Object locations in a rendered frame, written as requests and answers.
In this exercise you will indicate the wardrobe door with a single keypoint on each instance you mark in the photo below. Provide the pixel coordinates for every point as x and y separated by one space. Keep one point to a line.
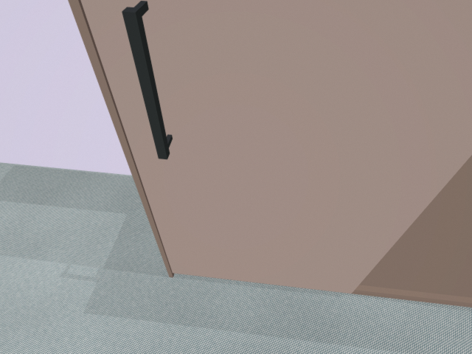
308 135
434 255

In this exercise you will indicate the handle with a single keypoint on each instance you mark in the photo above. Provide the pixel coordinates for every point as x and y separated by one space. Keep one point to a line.
139 47

